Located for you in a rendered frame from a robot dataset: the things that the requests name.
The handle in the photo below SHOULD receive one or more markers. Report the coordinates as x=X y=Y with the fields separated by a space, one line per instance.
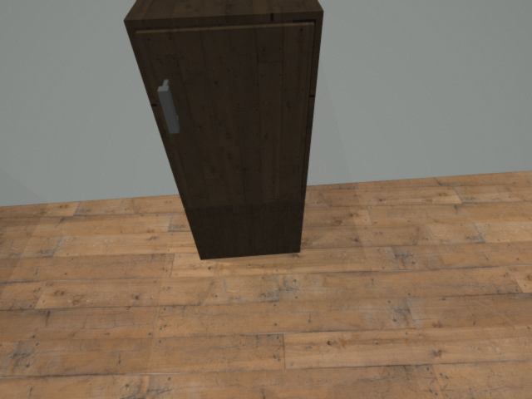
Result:
x=168 y=107

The cupboard door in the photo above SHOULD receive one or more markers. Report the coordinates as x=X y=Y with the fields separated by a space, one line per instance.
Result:
x=241 y=95

